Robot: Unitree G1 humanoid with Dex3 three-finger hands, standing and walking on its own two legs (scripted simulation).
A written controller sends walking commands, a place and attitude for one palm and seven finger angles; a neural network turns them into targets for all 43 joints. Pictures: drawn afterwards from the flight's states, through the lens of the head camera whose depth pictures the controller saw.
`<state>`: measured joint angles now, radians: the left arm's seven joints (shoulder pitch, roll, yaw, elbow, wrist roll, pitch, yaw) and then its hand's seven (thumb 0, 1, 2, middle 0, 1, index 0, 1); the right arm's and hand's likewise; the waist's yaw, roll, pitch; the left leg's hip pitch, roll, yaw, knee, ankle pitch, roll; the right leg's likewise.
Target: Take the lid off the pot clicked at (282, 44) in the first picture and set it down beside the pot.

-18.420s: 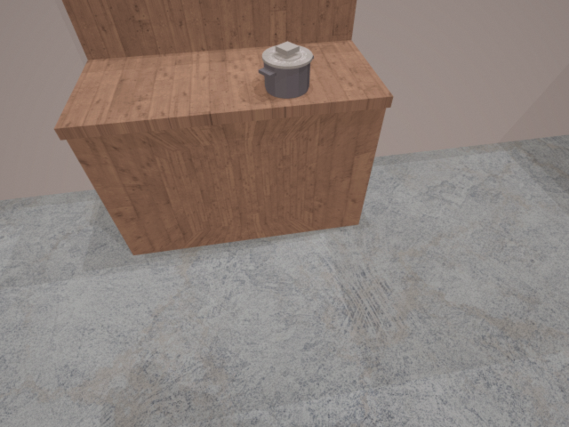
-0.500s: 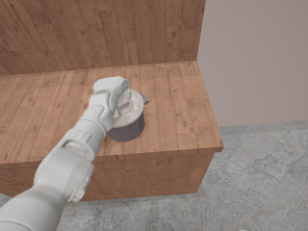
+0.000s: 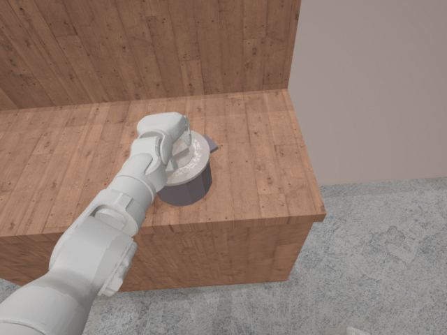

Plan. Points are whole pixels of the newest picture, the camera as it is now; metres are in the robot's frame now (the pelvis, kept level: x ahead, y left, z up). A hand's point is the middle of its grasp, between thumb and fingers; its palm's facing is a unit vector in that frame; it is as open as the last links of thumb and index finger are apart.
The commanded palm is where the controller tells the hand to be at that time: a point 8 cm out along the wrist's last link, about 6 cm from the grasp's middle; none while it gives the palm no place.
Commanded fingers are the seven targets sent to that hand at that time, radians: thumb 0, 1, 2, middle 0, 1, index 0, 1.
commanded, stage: close the fingers and squeeze the knob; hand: left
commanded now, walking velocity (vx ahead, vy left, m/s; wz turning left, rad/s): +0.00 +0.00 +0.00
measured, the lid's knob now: (172, 148) +0.48 +0.10 +0.04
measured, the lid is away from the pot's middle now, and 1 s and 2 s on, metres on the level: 0.00 0.03 0.02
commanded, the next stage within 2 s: lift the lid straight up in 0.26 s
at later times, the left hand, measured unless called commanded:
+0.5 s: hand (168, 151) +0.46 +0.10 +0.06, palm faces -0.34 -0.08 -0.94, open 8.4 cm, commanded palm +0.45 +0.11 +0.13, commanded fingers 0.00 0.45 1.10 -0.80 -0.99 -0.85 -1.02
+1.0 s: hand (154, 144) +0.45 +0.12 +0.10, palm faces -0.30 -0.06 -0.95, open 7.9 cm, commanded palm +0.44 +0.11 +0.17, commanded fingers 0.00 0.46 1.10 -0.80 -1.00 -0.86 -1.02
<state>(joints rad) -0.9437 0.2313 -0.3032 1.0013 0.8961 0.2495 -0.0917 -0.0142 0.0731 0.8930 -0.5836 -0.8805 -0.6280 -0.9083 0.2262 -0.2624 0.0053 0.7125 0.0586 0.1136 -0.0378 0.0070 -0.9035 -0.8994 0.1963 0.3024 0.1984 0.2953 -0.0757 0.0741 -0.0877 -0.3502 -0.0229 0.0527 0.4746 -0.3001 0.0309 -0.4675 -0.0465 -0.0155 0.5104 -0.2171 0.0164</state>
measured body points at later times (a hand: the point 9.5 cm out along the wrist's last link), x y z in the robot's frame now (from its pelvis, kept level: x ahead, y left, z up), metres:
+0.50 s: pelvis +0.00 +0.00 +0.00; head +0.05 -0.03 +0.45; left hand +0.47 +0.10 +0.12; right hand +0.07 -0.26 -0.14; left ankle -0.05 +0.10 -0.74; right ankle +0.01 -0.13 -0.74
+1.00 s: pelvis +0.00 +0.01 +0.00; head +0.03 -0.03 +0.45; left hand +0.46 +0.12 +0.15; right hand +0.12 -0.24 -0.13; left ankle -0.05 +0.10 -0.74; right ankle +0.01 -0.13 -0.74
